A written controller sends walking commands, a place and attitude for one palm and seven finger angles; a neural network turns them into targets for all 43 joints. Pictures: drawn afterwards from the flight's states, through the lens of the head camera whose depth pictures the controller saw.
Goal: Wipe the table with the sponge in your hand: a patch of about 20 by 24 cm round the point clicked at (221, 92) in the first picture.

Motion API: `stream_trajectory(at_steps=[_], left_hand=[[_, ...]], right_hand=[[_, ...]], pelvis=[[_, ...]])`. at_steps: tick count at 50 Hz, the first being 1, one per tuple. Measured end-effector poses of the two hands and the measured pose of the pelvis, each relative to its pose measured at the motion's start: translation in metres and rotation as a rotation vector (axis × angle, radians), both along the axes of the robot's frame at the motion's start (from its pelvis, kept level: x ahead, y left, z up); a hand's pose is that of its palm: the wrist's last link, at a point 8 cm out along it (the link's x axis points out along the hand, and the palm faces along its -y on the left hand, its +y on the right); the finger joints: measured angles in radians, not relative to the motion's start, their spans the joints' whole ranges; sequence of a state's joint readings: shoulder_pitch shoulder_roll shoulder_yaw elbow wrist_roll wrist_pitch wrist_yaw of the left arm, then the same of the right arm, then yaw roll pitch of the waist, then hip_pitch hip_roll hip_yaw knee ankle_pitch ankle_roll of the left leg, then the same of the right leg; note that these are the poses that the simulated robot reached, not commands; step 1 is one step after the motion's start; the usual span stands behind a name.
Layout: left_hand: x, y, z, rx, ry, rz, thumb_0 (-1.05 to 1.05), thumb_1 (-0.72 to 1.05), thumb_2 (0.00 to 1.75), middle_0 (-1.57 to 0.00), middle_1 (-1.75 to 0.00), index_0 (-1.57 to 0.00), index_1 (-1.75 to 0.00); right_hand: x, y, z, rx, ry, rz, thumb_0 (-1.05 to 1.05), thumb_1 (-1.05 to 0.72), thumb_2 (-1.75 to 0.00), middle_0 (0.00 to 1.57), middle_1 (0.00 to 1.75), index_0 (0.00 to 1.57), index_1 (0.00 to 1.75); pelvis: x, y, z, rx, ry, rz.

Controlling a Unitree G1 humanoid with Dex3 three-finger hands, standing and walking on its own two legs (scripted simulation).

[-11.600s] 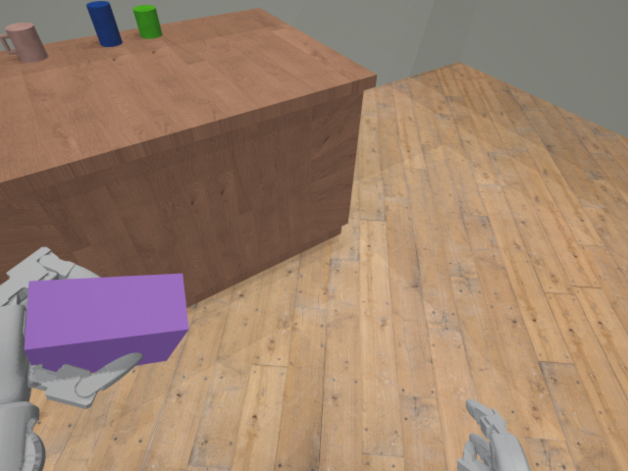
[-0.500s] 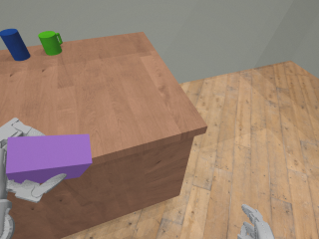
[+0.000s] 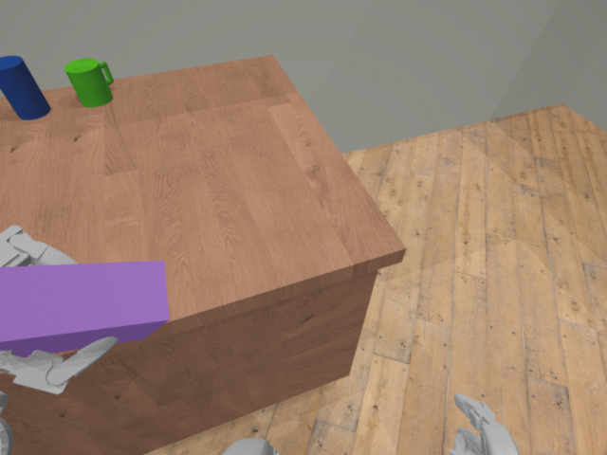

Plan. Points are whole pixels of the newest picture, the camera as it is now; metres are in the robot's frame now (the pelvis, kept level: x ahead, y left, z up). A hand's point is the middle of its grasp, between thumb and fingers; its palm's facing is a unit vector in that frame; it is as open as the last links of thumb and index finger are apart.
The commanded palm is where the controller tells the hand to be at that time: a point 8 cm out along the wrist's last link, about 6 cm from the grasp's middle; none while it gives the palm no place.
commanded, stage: shuffle to correct the standing spot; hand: left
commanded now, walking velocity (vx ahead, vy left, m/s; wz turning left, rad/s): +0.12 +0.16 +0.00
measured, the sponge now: (109, 308) +0.22 +0.21 +0.15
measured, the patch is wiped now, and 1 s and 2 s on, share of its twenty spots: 0.00 0.00 0.00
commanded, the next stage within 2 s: come to a stop and stand still in 0.20 s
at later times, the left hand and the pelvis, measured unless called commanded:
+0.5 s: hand (12, 259) +0.26 +0.32 +0.17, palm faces +0.40 -0.83 -0.39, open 9.8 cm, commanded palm +0.20 +0.35 +0.19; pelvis +0.04 +0.07 +0.00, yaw -1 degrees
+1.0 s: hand (36, 227) +0.29 +0.30 +0.19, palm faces +0.33 -0.85 -0.41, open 9.8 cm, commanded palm +0.22 +0.34 +0.19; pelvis +0.04 +0.07 +0.01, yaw -4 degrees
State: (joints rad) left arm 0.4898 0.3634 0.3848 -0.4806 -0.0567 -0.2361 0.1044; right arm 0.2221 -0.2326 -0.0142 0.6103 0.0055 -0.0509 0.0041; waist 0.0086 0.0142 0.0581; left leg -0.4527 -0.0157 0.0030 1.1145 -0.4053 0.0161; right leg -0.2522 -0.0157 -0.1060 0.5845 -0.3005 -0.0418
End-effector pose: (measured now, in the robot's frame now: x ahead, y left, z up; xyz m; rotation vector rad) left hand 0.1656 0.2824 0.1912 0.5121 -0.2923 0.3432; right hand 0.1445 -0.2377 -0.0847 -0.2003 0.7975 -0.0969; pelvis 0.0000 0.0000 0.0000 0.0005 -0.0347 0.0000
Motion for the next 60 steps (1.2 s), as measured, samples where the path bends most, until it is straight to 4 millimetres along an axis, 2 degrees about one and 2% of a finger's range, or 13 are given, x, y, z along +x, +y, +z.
stream_trajectory(at_steps=[4, 8, 13, 21, 25, 29, 34, 39, 42, 45, 53, 56, 60], left_hand=[[0.007, 0.01, -0.004, -0.027, 0.005, 0.017, -0.01, -0.46, 1.01, -0.76, -1.35, -0.76, -1.35], [0.021, 0.021, -0.004, -0.02, -0.037, -0.028, -0.01, -0.47, 1.01, -0.76, -1.35, -0.76, -1.35], [0.037, 0.037, -0.001, 0.051, -0.041, -0.043, -0.01, -0.47, 1.01, -0.76, -1.35, -0.76, -1.35], [0.041, 0.066, -0.001, 0.009, -0.041, -0.02, -0.01, -0.47, 1.01, -0.76, -1.35, -0.76, -1.35], [0.055, 0.078, -0.008, -0.033, -0.013, 0.005, -0.01, -0.47, 1.01, -0.76, -1.35, -0.76, -1.35], [0.063, 0.073, -0.003, -0.051, 0.0, -0.011, -0.01, -0.47, 1.01, -0.76, -1.35, -0.76, -1.35], [0.063, 0.061, 0.006, -0.013, 0.013, -0.058, -0.01, -0.47, 1.01, -0.76, -1.35, -0.76, -1.35], [0.062, 0.063, 0.004, -0.039, 0.048, -0.025, -0.01, -0.47, 1.01, -0.76, -1.35, -0.76, -1.35], [0.077, 0.086, 0.026, 0.115, -0.023, 0.003, -0.01, -0.47, 1.01, -0.76, -1.35, -0.77, -1.35], [0.09, 0.102, 0.038, 0.083, -0.098, 0.063, -0.01, -0.47, 1.01, -0.76, -1.35, -0.76, -1.35], [0.085, 0.048, -0.014, -0.045, 0.098, -0.154, -0.01, -0.46, 1.01, -0.76, -1.35, -0.76, -1.35], [0.084, 0.054, -0.025, -0.051, 0.138, -0.161, -0.01, -0.46, 1.01, -0.76, -1.35, -0.76, -1.35], [0.087, 0.077, -0.016, -0.027, 0.093, -0.095, -0.01, -0.46, 1.01, -0.76, -1.35, -0.76, -1.35]], right_hand=[[0.003, 0.001, 0.009, -0.046, 0.002, -0.008, 0.01, -0.9, -0.9, 0.2, 0.3, 0.2, 0.3], [0.015, 0.009, 0.009, -0.082, -0.064, -0.041, 0.01, -0.9, -0.9, 0.2, 0.3, 0.2, 0.3], [0.029, 0.035, 0.007, -0.025, -0.128, -0.072, 0.01, -0.91, -0.9, 0.2, 0.3, 0.2, 0.3], [0.036, 0.081, -0.002, 0.02, -0.049, -0.022, 0.01, -0.9, -0.9, 0.2, 0.3, 0.2, 0.3], [0.04, 0.098, 0.005, 0.024, -0.038, -0.011, 0.01, -0.9, -0.9, 0.2, 0.3, 0.2, 0.3], [0.048, 0.109, 0.017, 0.04, -0.075, 0.017, 0.01, -0.9, -0.9, 0.2, 0.3, 0.2, 0.3], [0.06, 0.105, 0.023, 0.039, -0.123, 0.026, 0.01, -0.9, -0.9, 0.2, 0.3, 0.21, 0.3], [0.065, 0.085, 0.027, 0.006, -0.122, -0.006, 0.01, -0.9, -0.9, 0.2, 0.3, 0.21, 0.3], [0.063, 0.074, 0.024, -0.044, -0.093, 0.037, 0.01, -0.9, -0.9, 0.2, 0.3, 0.2, 0.3], [0.058, 0.063, 0.021, -0.039, -0.072, 0.034, 0.01, -0.9, -0.9, 0.2, 0.3, 0.2, 0.3], [0.037, 0.058, 0.026, -0.032, -0.094, -0.09, 0.01, -0.91, -0.9, 0.2, 0.3, 0.2, 0.3], [0.032, 0.065, 0.025, -0.047, -0.065, -0.092, 0.01, -0.91, -0.9, 0.2, 0.3, 0.2, 0.3], [0.034, 0.078, 0.022, -0.048, -0.038, -0.061, 0.01, -0.91, -0.9, 0.2, 0.3, 0.2, 0.3]], pelvis=[[0.005, 0.01, 0.004, 0.029, -0.004, -0.009], [0.011, 0.03, -0.006, 0.017, -0.021, -0.01], [0.015, 0.043, -0.012, 0.031, -0.016, -0.013], [0.035, 0.068, -0.008, 0.0, -0.003, -0.018], [0.036, 0.074, 0.0, 0.019, -0.012, -0.024], [0.039, 0.074, 0.007, 0.013, -0.002, -0.024], [0.042, 0.071, 0.009, -0.006, 0.004, -0.022], [0.047, 0.068, 0.012, -0.016, 0.02, -0.031], [0.04, 0.063, 0.01, -0.017, 0.023, -0.022], [0.035, 0.063, 0.008, -0.009, 0.02, -0.042], [0.044, 0.074, 0.01, -0.009, 0.025, -0.075], [0.046, 0.076, 0.01, -0.012, 0.024, -0.068], [0.048, 0.081, 0.01, -0.017, 0.022, -0.057]])
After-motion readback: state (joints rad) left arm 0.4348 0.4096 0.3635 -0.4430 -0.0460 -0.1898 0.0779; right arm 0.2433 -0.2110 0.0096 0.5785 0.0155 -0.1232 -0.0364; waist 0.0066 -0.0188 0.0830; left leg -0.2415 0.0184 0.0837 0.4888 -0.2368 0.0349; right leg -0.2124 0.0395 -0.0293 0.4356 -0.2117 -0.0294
